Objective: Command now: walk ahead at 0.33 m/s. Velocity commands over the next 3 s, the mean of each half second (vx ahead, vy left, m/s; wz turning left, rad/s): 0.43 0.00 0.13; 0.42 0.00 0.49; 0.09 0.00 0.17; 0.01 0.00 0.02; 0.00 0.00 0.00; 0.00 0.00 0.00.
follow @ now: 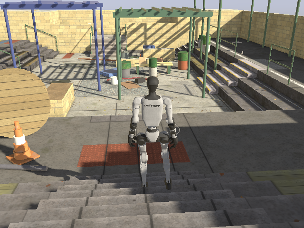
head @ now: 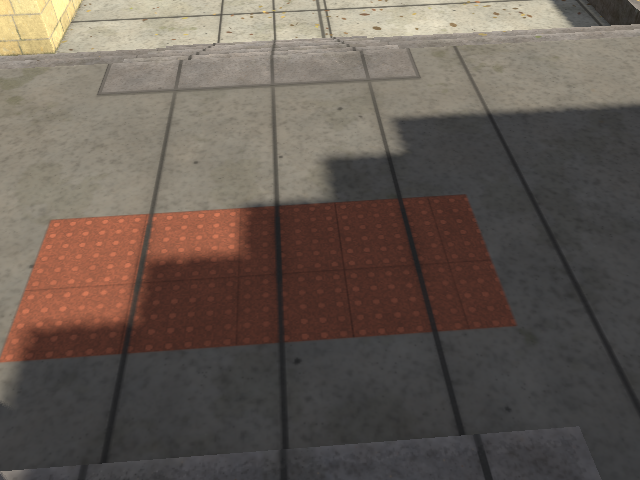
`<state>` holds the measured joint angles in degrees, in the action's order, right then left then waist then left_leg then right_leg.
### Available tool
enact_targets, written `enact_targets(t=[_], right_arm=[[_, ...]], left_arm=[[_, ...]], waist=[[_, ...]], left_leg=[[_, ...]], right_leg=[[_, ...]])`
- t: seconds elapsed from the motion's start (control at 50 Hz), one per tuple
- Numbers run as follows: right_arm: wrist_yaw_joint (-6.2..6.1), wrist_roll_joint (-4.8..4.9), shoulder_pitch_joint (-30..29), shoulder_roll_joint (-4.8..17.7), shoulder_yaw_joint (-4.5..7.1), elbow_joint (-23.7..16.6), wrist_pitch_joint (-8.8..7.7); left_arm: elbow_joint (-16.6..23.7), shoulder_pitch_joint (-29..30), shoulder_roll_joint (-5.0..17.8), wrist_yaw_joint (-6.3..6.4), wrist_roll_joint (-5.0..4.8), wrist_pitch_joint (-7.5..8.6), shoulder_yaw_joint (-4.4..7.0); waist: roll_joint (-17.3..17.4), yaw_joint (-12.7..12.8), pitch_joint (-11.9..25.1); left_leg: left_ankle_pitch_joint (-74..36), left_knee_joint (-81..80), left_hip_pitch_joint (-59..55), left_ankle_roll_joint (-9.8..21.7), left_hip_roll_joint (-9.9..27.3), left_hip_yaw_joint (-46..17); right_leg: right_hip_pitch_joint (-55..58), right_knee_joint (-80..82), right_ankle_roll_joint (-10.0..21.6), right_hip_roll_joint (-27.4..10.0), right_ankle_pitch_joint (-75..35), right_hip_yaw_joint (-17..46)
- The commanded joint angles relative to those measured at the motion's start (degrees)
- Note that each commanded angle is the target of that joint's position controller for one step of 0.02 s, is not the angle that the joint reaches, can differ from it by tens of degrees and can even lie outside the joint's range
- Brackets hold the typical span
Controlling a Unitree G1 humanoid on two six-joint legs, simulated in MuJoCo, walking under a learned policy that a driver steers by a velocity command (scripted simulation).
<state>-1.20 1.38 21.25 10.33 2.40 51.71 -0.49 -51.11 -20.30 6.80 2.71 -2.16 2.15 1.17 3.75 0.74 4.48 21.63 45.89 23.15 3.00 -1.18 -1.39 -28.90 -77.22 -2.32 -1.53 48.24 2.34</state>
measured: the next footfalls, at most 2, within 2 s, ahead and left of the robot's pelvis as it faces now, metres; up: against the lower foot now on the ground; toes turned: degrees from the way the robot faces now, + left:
right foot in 0.60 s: +0.40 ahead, -0.19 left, -0.14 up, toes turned +10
left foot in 1.18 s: +0.64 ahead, +0.11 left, -0.28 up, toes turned +21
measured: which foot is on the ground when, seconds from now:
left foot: down 0.00-0.58, up 0.60-1.00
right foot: down 0.00-0.06, up 0.08-0.58, down 0.60-1.00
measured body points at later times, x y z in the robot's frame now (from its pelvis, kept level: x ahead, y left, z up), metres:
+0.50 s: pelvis +0.19 -0.05 -0.06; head +0.19 -0.03 +0.39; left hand +0.43 +0.18 -0.13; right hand +0.08 -0.28 -0.20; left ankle +0.01 +0.08 -0.75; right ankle +0.38 -0.21 -0.76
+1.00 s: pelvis +0.44 -0.09 -0.17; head +0.45 -0.09 +0.28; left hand +0.31 +0.12 -0.31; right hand +0.68 -0.27 -0.27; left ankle +0.59 +0.14 -0.83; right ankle +0.36 -0.20 -0.89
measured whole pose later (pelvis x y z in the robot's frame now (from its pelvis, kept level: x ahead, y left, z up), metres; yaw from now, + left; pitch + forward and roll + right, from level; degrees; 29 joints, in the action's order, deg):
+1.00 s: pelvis +0.44 -0.09 -0.17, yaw +18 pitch +1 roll -1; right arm 1.7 -0.6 8.4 13.9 5.0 41.2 -0.8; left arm -58.7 -26.9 10.3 3.5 -0.1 4.8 1.1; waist 2.7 2.5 1.5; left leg -23.2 45.9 44.9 3.7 0.5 -10.1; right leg -7.0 -33.9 2.2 1.1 28.2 -9.0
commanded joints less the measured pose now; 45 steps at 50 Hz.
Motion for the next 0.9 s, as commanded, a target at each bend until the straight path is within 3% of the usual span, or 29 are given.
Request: enact_targets(t=[0.02,0.04,0.06,0.08,0.1,0.12,0.14,0.16,0.18,0.2,0.24,0.28,0.34,0.38,0.42,0.48,0.56,0.6,0.62,0.64,0.66,0.68,0.7,0.72,0.76,0.78,0.8,0.86,0.9], right_arm=[[1.29,-0.28,5.44,-1.06,1.14,0.13,-2.14],[1.58,-0.83,14.31,-1.09,1.79,3.21,-1.60],[1.75,-1.46,22.77,-0.91,2.30,5.97,-1.15],[1.91,-1.41,23.38,0.07,2.14,6.12,-1.69],[2.53,-1.16,19.98,-0.86,0.80,4.77,-1.62],[2.41,-2.04,17.61,4.89,1.69,4.11,-2.27],[2.35,-2.39,14.40,5.95,1.98,3.89,-2.84],[1.68,-2.70,9.66,2.31,0.58,2.64,-3.06],[1.09,-3.43,4.82,1.90,-0.34,1.23,-3.47],[0.58,-2.93,3.48,4.73,0.33,0.66,-3.43],[-0.39,-2.39,5.61,6.06,0.78,2.59,-3.46],[-0.11,-1.92,7.23,6.68,0.94,3.12,-3.84],[-0.50,-0.41,15.84,3.46,0.39,6.33,-3.97],[-1.13,-0.78,17.77,4.08,0.62,6.03,-3.65],[-2.54,-0.59,12.18,3.99,0.36,2.75,-2.41],[-2.75,0.27,11.30,6.43,1.31,1.70,-1.12],[-3.47,0.00,9.56,7.39,2.67,-0.23,0.21],[-1.84,0.16,10.47,5.36,2.17,2.29,-0.49],[0.07,0.43,20.55,-0.35,1.16,5.24,-1.60],[0.81,3.10,29.06,1.03,0.86,2.90,-3.39],[0.01,4.46,23.88,1.70,0.62,-0.99,-3.82],[-1.61,3.63,12.75,3.29,1.13,-2.83,-2.56],[-2.85,2.13,5.50,4.12,1.64,-4.49,-0.94],[-3.30,1.67,4.85,2.85,1.35,-5.18,0.36],[-2.83,0.97,6.51,4.89,3.05,-5.06,0.59],[-2.50,0.81,6.43,5.77,3.52,-4.67,0.25],[-1.91,0.15,4.29,6.79,4.19,-5.47,-0.39],[0.09,-1.63,-0.27,2.03,2.82,-7.93,-0.49],[1.31,-1.90,-4.48,4.24,2.89,-10.15,-0.54]], left_arm=[[1.04,2.85,6.67,0.82,0.06,0.31,2.43],[1.00,6.72,6.62,0.95,0.53,-0.13,2.58],[0.93,9.20,6.17,0.98,-0.10,-0.32,2.51],[1.66,10.05,1.91,0.43,-0.39,0.01,1.45],[1.45,6.16,0.49,0.24,-0.11,1.02,0.90],[4.30,1.45,2.03,-0.04,-1.06,2.25,1.02],[6.15,4.69,5.66,0.23,-1.61,2.81,1.56],[7.11,9.39,7.94,0.47,-0.52,2.45,2.18],[6.43,7.74,8.90,0.50,0.76,1.63,2.99],[5.81,6.78,8.68,0.64,1.67,1.12,3.31],[5.60,7.11,6.61,-0.12,2.40,0.73,2.69],[5.48,6.12,7.70,-1.20,1.86,0.82,3.00],[9.00,15.86,8.54,-2.26,1.82,2.05,3.12],[11.08,21.56,7.69,-3.38,1.50,3.47,2.52],[12.43,26.17,6.49,-5.34,3.47,4.58,1.71],[14.95,26.45,5.87,-6.48,1.66,3.72,1.77],[14.14,19.13,10.74,-5.41,0.36,3.16,3.43],[5.71,-5.12,14.45,-5.00,2.90,3.65,5.09],[3.16,-12.65,15.10,-5.34,3.48,3.49,4.16],[1.93,-13.38,18.36,-6.10,1.89,2.29,5.19],[0.36,-12.41,21.73,-6.82,0.53,1.30,6.43],[0.14,-8.26,16.01,-6.73,0.55,0.67,4.99],[0.63,-2.34,11.21,-6.33,1.60,0.65,3.17],[0.71,1.83,9.56,-6.63,3.17,1.81,2.30],[0.42,8.05,3.95,-6.51,3.09,3.49,0.43],[-0.11,8.16,4.44,-5.75,3.01,3.85,0.43],[-0.58,6.44,6.00,-4.28,3.00,4.55,0.53],[-4.27,0.73,10.69,-0.80,4.20,4.30,1.28],[-3.72,-0.70,11.44,-0.04,2.61,4.33,1.65]], waist=[[-11.74,-3.63,-10.96],[-11.60,-8.65,-5.45],[-7.01,-13.68,-0.95],[3.67,-13.44,-1.40],[3.59,-9.39,-3.89],[13.36,-4.20,-1.62],[10.71,-3.17,-4.51],[2.87,-2.45,-8.63],[-2.61,0.61,-10.14],[-0.21,0.41,-10.75],[2.95,-0.57,-8.94],[0.37,0.22,-7.40],[-1.16,-4.46,-9.27],[-0.06,-6.25,-9.96],[-3.08,-7.15,-10.83],[1.45,-8.04,-9.08],[1.84,-4.05,-7.84],[-3.69,6.51,1.29],[-18.81,5.40,9.24],[-32.48,1.33,16.82],[-29.75,0.90,18.09],[-13.96,1.64,7.41],[-6.84,1.24,-1.13],[-4.73,-0.72,-3.52],[-8.23,-5.99,-5.51],[-10.44,-6.10,-5.09],[-8.39,-5.63,-6.53],[-10.62,-4.93,-4.06],[-7.89,-3.47,-3.74]], left_leg=[[-7.54,-9.51,-3.82,0.96,1.07,0.76],[-10.23,-12.42,-19.46,1.65,0.47,4.15],[-8.89,-12.75,-30.75,3.48,3.19,1.69],[-4.50,-14.03,-32.15,6.12,10.28,-9.96],[-11.13,-13.41,-29.33,4.75,10.65,-12.95],[-0.56,-22.70,-28.49,12.26,17.91,-29.31],[15.82,-27.46,-25.88,14.32,22.42,-38.56],[15.15,-27.23,-21.22,13.37,21.30,-36.07],[9.45,-28.72,-10.30,11.72,17.63,-30.17],[4.94,-29.23,-8.49,11.09,15.67,-26.51],[-8.21,-27.80,-6.08,10.82,13.76,-20.26],[-14.78,-25.97,-3.47,11.02,12.67,-17.07],[-11.06,-20.15,-18.64,10.41,13.17,-19.81],[-10.77,-18.34,-22.40,10.64,13.37,-22.35],[-6.90,-14.75,-5.99,7.47,7.19,-12.71],[-1.80,-10.39,2.29,6.94,5.65,-12.75],[-9.45,4.59,-12.00,5.32,5.80,-18.80],[0.80,34.28,2.97,0.48,-0.29,-13.19],[32.74,59.25,25.48,-1.26,-5.53,-13.80],[26.44,68.28,31.34,-2.67,-3.34,-16.16],[17.81,71.33,35.88,-3.92,-2.47,-11.91],[10.84,70.15,39.43,-4.71,-0.39,-4.83],[5.87,69.82,39.28,-3.89,0.77,-1.99],[1.01,65.56,34.57,-2.03,3.17,-5.58],[-10.50,49.19,28.43,2.35,6.06,-11.31],[-14.16,44.63,27.04,2.90,5.58,-10.68],[-21.25,29.78,23.61,1.83,5.26,-12.21],[-25.99,21.34,24.80,-0.09,4.06,-11.69],[-32.80,16.03,28.61,0.35,3.14,-11.82]], right_leg=[[-12.18,25.25,9.68,-6.75,-6.64,19.57],[-18.19,18.49,7.67,-3.65,-13.38,11.74],[-23.66,1.35,5.83,1.51,-20.05,5.23],[-31.42,-20.06,4.94,5.75,-18.56,0.98],[-36.61,-29.70,7.94,3.94,-21.21,4.67],[-39.87,-25.29,8.32,1.65,-25.46,6.70],[-44.44,-18.24,7.41,-3.68,-29.58,6.75],[-44.67,-11.16,5.59,-5.51,-36.04,7.90],[-34.71,0.49,4.28,-6.38,-41.83,6.99],[-30.58,9.35,2.95,-6.74,-43.02,6.10],[-23.20,15.40,1.77,-6.43,-47.45,4.46],[-17.96,14.82,2.19,-4.73,-51.95,2.76],[-31.13,26.62,3.63,-5.68,-61.04,7.01],[-32.68,31.34,3.69,-4.99,-60.99,7.14],[-12.66,45.71,3.06,-1.27,-76.11,2.39],[3.90,47.19,1.03,1.67,-74.76,2.01],[6.86,57.81,2.69,-3.20,-61.04,5.46],[37.38,51.30,4.37,-6.82,-73.02,4.02],[59.80,29.52,4.75,-12.01,-91.11,5.17],[61.32,35.17,7.88,-19.53,-89.06,20.84],[56.02,49.61,14.65,-27.25,-55.90,35.38],[44.22,58.20,17.01,-25.65,-35.60,34.71],[32.51,59.75,16.06,-23.41,-36.73,27.96],[21.73,57.50,16.70,-23.03,-40.62,25.06],[11.24,55.00,9.12,-14.48,-46.69,12.04],[9.56,56.01,7.26,-12.80,-50.13,9.95],[7.58,58.45,7.03,-11.28,-54.49,5.36],[14.99,53.85,10.35,-13.94,-78.54,3.85],[21.17,51.88,9.23,-14.10,-76.36,1.91]])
